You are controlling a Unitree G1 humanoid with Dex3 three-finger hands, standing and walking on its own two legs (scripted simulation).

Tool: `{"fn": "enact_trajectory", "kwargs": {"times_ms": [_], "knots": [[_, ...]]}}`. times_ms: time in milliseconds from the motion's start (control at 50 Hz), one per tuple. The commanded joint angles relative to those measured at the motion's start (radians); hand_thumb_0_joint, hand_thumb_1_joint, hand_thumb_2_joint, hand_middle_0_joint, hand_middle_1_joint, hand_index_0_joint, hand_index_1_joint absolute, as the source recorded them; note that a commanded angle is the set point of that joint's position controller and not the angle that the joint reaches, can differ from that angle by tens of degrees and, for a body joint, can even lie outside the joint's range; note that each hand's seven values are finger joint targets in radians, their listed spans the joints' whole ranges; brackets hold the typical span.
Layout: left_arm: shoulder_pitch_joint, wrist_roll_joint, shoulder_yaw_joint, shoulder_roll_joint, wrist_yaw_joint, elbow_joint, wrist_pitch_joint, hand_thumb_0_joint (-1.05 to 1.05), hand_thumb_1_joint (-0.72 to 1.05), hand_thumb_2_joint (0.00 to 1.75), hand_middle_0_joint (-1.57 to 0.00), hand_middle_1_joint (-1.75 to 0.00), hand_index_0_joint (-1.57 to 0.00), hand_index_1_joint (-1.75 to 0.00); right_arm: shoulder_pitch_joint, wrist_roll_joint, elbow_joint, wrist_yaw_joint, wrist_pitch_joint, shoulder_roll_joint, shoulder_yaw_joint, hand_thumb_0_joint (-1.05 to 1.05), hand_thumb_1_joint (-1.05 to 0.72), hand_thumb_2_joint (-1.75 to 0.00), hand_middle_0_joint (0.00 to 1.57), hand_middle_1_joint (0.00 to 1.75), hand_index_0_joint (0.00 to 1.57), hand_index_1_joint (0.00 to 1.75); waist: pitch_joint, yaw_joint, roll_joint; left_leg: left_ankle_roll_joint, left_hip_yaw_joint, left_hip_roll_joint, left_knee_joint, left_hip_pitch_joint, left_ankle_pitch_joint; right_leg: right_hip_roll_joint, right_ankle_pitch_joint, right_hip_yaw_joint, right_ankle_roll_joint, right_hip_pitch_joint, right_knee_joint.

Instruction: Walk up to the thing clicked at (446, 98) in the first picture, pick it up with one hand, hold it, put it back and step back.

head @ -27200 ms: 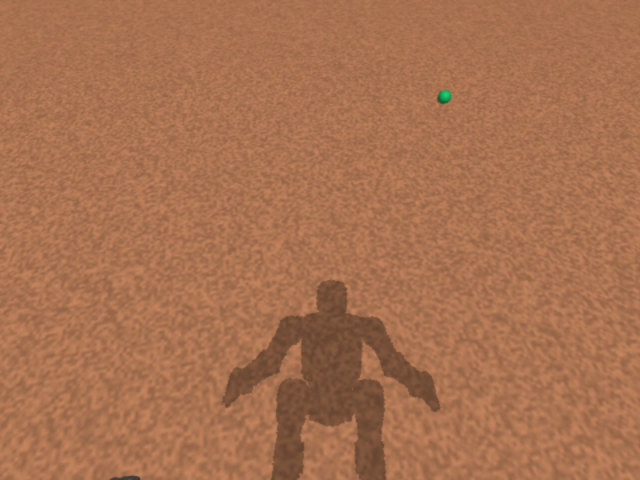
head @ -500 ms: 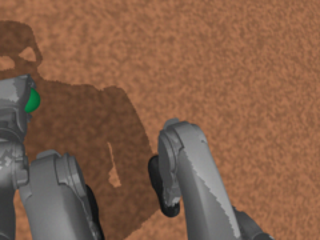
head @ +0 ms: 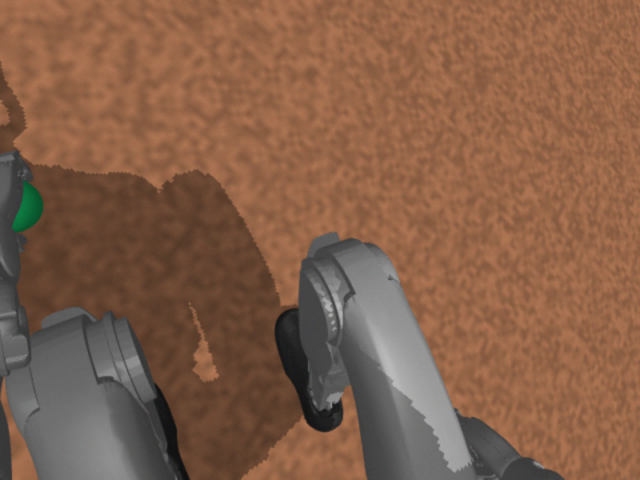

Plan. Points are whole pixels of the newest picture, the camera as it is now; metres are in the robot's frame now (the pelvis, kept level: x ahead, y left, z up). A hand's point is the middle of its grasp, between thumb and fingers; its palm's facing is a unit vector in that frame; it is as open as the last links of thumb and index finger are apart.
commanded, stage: rest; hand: left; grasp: from above
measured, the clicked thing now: (8, 205) +0.45 +0.26 -0.26
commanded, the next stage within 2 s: open in 0.32 s
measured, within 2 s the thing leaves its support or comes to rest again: rests again in 0.14 s
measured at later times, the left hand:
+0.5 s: hand out of the picture +0.42 +0.27 -0.25, palm faces -0.49 -0.15 -0.86, open 9.3 cm
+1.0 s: hand out of the picture +0.43 +0.27 -0.25, palm faces -0.47 -0.14 -0.87, open 13.3 cm
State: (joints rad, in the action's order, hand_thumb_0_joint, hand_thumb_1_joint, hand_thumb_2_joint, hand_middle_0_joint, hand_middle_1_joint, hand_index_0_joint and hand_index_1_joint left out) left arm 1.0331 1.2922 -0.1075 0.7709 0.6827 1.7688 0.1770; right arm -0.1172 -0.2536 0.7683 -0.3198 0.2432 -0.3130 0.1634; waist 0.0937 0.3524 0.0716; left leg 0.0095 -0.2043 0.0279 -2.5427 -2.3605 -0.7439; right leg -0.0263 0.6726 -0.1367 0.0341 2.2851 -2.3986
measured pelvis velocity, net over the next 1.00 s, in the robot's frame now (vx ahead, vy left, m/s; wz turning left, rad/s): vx -0.01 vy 0.00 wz -0.03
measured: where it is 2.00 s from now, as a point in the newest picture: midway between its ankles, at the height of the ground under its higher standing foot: (243, 427)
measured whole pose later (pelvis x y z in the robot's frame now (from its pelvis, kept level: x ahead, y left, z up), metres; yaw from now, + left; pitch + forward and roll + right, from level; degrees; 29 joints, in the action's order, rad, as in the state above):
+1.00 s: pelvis -0.01 +0.00 +0.00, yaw -2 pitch +29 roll -12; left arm 1.04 1.25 -0.11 0.84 0.69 1.81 0.16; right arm -0.11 -0.25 0.74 -0.35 0.30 -0.34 0.22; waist 0.13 0.38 0.10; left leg 0.01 -0.23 0.03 -2.55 -2.35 -0.73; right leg -0.04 0.64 -0.16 0.04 2.27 -2.38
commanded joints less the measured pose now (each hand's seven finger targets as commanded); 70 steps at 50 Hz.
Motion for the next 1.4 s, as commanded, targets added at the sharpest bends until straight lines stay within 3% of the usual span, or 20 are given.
{"fn": "enact_trajectory", "kwargs": {"times_ms": [0,100,220,240,300,320,400,520,600,680,720,800,860,880,1080,1160,1200,1300,1360,1380], "knots": [[0.317,-0.006,-0.019,0.2,0.059,-0.113,0.0,0.0,0.52,0.72,-0.81,-0.86,-0.87,-0.8,-0.218,-0.007,0.014,-0.003,0.023,-0.315,-0.079,0.0,-0.9,-0.9,0.2,0.3,0.2,0.3,-0.666,0.054,-0.428,-0.019,0.091,-0.002,0.255,0.491,0.242,-0.048,-0.281,-0.109,-0.052,-0.38,0.206],[0.286,0.001,-0.038,0.232,0.071,-0.094,-0.006,0.0,0.53,0.72,-0.82,-0.86,-0.88,-0.8,-0.21,-0.01,0.006,-0.012,0.036,-0.326,-0.072,0.0,-0.9,-0.9,0.2,0.3,0.2,0.3,-0.657,0.05,-0.433,-0.02,0.096,-0.001,0.248,0.468,0.231,-0.058,-0.272,-0.104,-0.054,-0.409,0.212],[0.284,-0.027,0.014,0.189,0.055,-0.059,-0.008,0.0,0.53,0.75,-0.83,-0.87,-0.88,-0.82,-0.199,-0.01,0.0,-0.025,0.055,-0.322,-0.052,0.0,-0.91,-0.9,0.2,0.3,0.2,0.3,-0.642,0.074,-0.407,-0.027,0.091,0.005,0.222,0.45,0.252,-0.064,-0.304,-0.106,-0.046,-0.428,0.21],[0.274,-0.031,-0.021,0.245,0.062,-0.072,-0.006,0.0,0.53,0.76,-0.83,-0.87,-0.88,-0.82,-0.211,-0.007,0.014,-0.02,0.054,-0.337,-0.058,0.0,-0.91,-0.9,0.2,0.3,0.2,0.3,-0.663,0.056,-0.413,-0.026,0.091,0.005,0.231,0.45,0.257,-0.063,-0.304,-0.106,-0.046,-0.443,0.22],[0.275,-0.043,-0.004,0.232,0.057,-0.093,0.002,0.0,0.51,0.72,-0.82,-0.85,-0.87,-0.8,-0.204,-0.003,0.007,-0.02,0.056,-0.328,-0.049,0.0,-0.91,-0.9,0.2,0.3,0.2,0.3,-0.678,0.043,-0.438,-0.021,0.085,0.009,0.249,0.468,0.258,-0.068,-0.298,-0.106,-0.052,-0.46,0.221],[0.274,-0.039,-0.003,0.227,0.054,-0.052,0.001,0.0,0.52,0.72,-0.83,-0.85,-0.88,-0.8,-0.204,-0.006,0.003,-0.021,0.06,-0.333,-0.047,0.0,-0.91,-0.9,0.2,0.3,0.2,0.3,-0.626,0.071,-0.397,-0.024,0.075,0.007,0.233,0.45,0.236,-0.06,-0.287,-0.117,-0.048,-0.418,0.209],[0.272,-0.032,0.01,0.222,0.052,-0.057,0.016,0.0,0.51,0.71,-0.81,-0.86,-0.87,-0.8,-0.202,-0.004,0.002,-0.019,0.062,-0.334,-0.039,0.0,-0.91,-0.9,0.2,0.3,0.2,0.3,-0.633,0.068,-0.417,-0.02,0.075,0.007,0.238,0.468,0.249,-0.065,-0.295,-0.117,-0.049,-0.44,0.208],[0.283,-0.018,-0.001,0.25,0.076,-0.077,0.03,0.0,0.03,0.6,-0.37,-0.84,-0.42,-0.78,-0.189,-0.012,0.014,-0.02,0.064,-0.339,-0.037,0.0,-0.9,-0.9,0.2,0.3,0.2,0.3,-0.628,0.071,-0.435,-0.015,0.067,0.012,0.244,0.472,0.231,-0.066,-0.281,-0.129,-0.051,-0.424,0.213],[0.284,-0.01,0.034,0.208,0.078,-0.036,0.018,0.0,-0.21,0.73,-0.28,-0.89,-0.32,-0.86,-0.184,-0.009,0.009,-0.026,0.069,-0.337,-0.039,0.0,-0.9,-0.9,0.2,0.3,0.2,0.3,-0.579,0.085,-0.428,-0.017,0.068,0.01,0.243,0.448,0.21,-0.067,-0.264,-0.124,-0.053,-0.393,0.211],[0.257,-0.026,-0.003,0.247,0.085,-0.053,-0.002,0.0,-0.29,0.84,-0.24,-0.94,-0.26,-0.91,-0.19,-0.009,0.009,-0.027,0.07,-0.355,-0.043,0.0,-0.9,-0.9,0.2,0.3,0.2,0.3,-0.619,0.055,-0.415,-0.016,0.061,0.01,0.26,0.463,0.222,-0.064,-0.262,-0.127,-0.051,-0.406,0.224],[0.241,-0.024,0.009,0.222,0.075,-0.005,-0.016,0.0,-0.33,0.85,-0.2,-0.97,-0.23,-0.94,-0.191,-0.011,-0.001,-0.032,0.073,-0.349,-0.04,0.0,-0.9,-0.9,0.2,0.3,0.2,0.3,-0.571,0.076,-0.405,-0.016,0.058,0.01,0.257,0.451,0.213,-0.062,-0.261,-0.129,-0.05,-0.384,0.21],[0.277,-0.044,-0.001,0.252,0.065,-0.078,-0.026,0.0,-0.43,0.89,-0.12,-1.02,-0.14,-0.99,-0.181,0.005,-0.016,-0.029,0.067,-0.343,-0.041,0.0,-0.9,-0.9,0.2,0.3,0.2,0.3,-0.638,0.043,-0.434,-0.019,0.065,0.011,0.263,0.457,0.221,-0.065,-0.261,-0.111,-0.055,-0.423,0.219],[0.264,-0.038,0.013,0.225,0.057,-0.047,-0.03,0.0,-0.47,0.93,-0.08,-1.05,-0.11,-1.03,-0.186,0.0,-0.019,-0.03,0.066,-0.342,-0.039,0.0,-0.9,-0.9,0.2,0.3,0.2,0.3,-0.616,0.066,-0.429,-0.018,0.066,0.012,0.257,0.461,0.232,-0.067,-0.279,-0.115,-0.053,-0.417,0.213],[0.245,-0.043,-0.022,0.263,0.06,-0.042,-0.026,0.0,-0.47,0.92,-0.08,-1.06,-0.11,-1.03,-0.196,-0.002,-0.008,-0.026,0.062,-0.349,-0.039,0.0,-0.9,-0.9,0.2,0.3,0.2,0.3,-0.623,0.06,-0.409,-0.021,0.064,0.012,0.256,0.443,0.229,-0.068,-0.274,-0.118,-0.051,-0.428,0.22],[0.273,-0.036,0.034,0.218,0.02,-0.066,0.018,0.0,-0.47,0.95,-0.06,-1.09,-0.09,-1.06,-0.199,0.0,-0.007,-0.014,0.053,-0.335,-0.03,0.0,-0.89,-0.9,0.2,0.3,0.2,0.3,-0.603,0.083,-0.42,-0.019,0.062,0.01,0.249,0.458,0.217,-0.064,-0.267,-0.121,-0.055,-0.418,0.211],[0.272,-0.032,-0.012,0.284,0.048,-0.109,0.029,0.0,-0.47,0.96,-0.06,-1.08,-0.09,-1.06,-0.202,-0.001,-0.007,-0.008,0.05,-0.342,-0.025,0.0,-0.89,-0.9,0.2,0.3,0.2,0.3,-0.656,0.044,-0.449,-0.015,0.068,0.008,0.257,0.481,0.252,-0.065,-0.288,-0.12,-0.056,-0.442,0.218],[0.246,-0.024,0.028,0.231,0.058,-0.058,0.021,0.0,-0.46,0.94,-0.06,-1.09,-0.09,-1.06,-0.181,-0.008,-0.014,-0.01,0.049,-0.34,-0.024,0.0,-0.89,-0.9,0.2,0.3,0.2,0.3,-0.603,0.059,-0.423,-0.017,0.073,0.012,0.248,0.448,0.227,-0.073,-0.272,-0.117,-0.054,-0.423,0.223],[0.261,-0.021,-0.005,0.273,0.073,-0.075,0.001,0.0,-0.45,0.97,-0.07,-1.09,-0.09,-1.06,-0.192,-0.006,-0.017,-0.011,0.053,-0.353,-0.036,0.0,-0.89,-0.9,0.2,0.3,0.2,0.3,-0.601,0.056,-0.435,-0.016,0.065,0.012,0.258,0.456,0.215,-0.065,-0.254,-0.122,-0.056,-0.395,0.215],[0.262,-0.024,0.036,0.218,0.064,-0.051,-0.007,0.0,-0.51,0.98,-0.06,-1.02,-0.07,-1.01,-0.193,-0.008,-0.03,-0.018,0.063,-0.358,-0.032,0.0,-0.9,-0.9,0.2,0.3,0.2,0.3,-0.555,0.083,-0.389,-0.021,0.064,0.011,0.254,0.425,0.194,-0.067,-0.24,-0.122,-0.05,-0.381,0.227],[0.238,-0.031,-0.016,0.267,0.066,-0.034,-0.013,0.0,-0.51,0.98,-0.06,-1.02,-0.08,-1.0,-0.209,-0.008,-0.022,-0.018,0.063,-0.349,-0.027,0.0,-0.9,-0.9,0.2,0.3,0.2,0.3,-0.573,0.075,-0.38,-0.021,0.061,0.01,0.257,0.443,0.208,-0.061,-0.254,-0.127,-0.047,-0.402,0.227]]}}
